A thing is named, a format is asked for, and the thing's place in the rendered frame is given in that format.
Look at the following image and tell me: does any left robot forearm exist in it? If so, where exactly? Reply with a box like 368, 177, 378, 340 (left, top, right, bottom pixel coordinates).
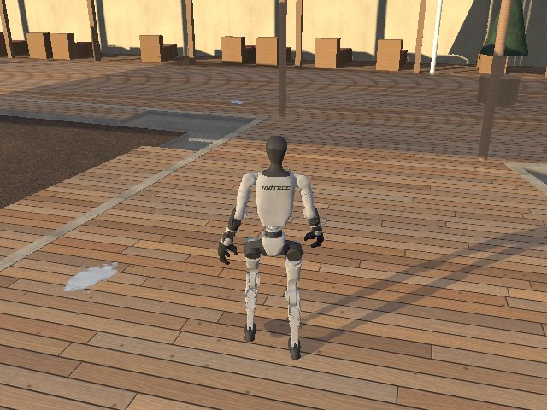
221, 207, 241, 246

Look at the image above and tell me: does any robot right upper arm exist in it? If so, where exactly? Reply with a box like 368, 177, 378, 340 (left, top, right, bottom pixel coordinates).
293, 173, 317, 220

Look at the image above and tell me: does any left robot thigh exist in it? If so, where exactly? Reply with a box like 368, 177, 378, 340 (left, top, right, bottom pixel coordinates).
244, 237, 262, 288

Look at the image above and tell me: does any robot right shin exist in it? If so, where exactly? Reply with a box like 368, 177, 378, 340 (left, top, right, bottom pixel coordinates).
288, 290, 301, 348

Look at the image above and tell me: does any robot left upper arm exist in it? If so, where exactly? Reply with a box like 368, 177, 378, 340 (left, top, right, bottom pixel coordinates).
234, 172, 258, 220

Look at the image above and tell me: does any right robot hand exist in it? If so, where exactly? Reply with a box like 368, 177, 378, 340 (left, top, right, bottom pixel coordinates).
304, 232, 324, 248

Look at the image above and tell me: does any right robot forearm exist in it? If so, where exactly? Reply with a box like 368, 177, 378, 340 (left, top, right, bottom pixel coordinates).
308, 206, 322, 236

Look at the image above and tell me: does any left robot hand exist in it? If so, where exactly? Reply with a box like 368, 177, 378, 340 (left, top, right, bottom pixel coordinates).
218, 242, 238, 265

